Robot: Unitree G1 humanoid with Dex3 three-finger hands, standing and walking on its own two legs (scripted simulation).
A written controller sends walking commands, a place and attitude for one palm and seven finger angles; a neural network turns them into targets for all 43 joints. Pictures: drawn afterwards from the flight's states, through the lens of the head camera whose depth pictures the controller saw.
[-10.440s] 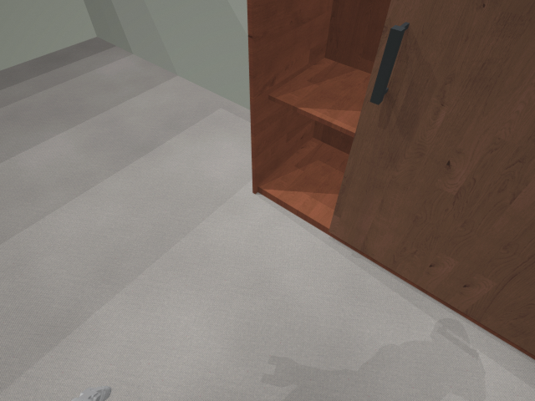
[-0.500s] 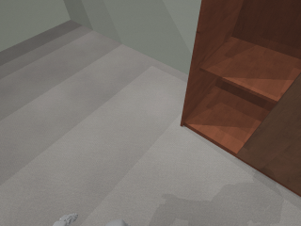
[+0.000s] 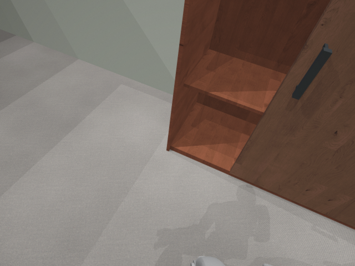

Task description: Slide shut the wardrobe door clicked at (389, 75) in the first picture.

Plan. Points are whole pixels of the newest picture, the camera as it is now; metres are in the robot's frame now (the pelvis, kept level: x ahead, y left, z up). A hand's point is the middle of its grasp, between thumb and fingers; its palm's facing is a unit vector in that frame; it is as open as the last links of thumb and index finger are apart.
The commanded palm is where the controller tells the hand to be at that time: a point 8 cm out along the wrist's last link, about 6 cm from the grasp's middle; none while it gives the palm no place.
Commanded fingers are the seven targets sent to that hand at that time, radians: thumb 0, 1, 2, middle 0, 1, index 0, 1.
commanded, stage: turn to face it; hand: right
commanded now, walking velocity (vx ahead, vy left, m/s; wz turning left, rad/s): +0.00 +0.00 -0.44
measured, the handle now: (310, 72) +0.74 -0.39 +0.09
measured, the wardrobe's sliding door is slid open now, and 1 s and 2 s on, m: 0.43 0.43 0.43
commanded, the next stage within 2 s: take the last steps up to it in 0.36 s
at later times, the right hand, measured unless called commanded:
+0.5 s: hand out of the picture -0.03 -0.26 -0.17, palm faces +0.26 +0.94 -0.24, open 7.4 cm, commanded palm none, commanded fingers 0.00 -0.90 -0.90 0.20 0.30 0.20 0.30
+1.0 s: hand out of the picture -0.05 -0.16 -0.16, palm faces +0.34 +0.93 -0.16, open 7.4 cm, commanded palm none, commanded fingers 0.00 -0.90 -0.90 0.20 0.30 0.20 0.30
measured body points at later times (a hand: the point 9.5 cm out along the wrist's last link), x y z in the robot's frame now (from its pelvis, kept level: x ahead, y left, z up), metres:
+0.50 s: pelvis -0.02 -0.04 +0.00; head +0.00 -0.06 +0.45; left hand +0.13 +0.17 -0.13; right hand -0.04 -0.31 -0.15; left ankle +0.00 +0.10 -0.68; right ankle -0.04 -0.14 -0.74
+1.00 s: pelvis +0.05 -0.03 +0.01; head +0.06 -0.02 +0.46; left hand +0.11 +0.20 -0.15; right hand -0.07 -0.21 -0.14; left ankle +0.02 +0.08 -0.74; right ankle +0.07 -0.19 -0.67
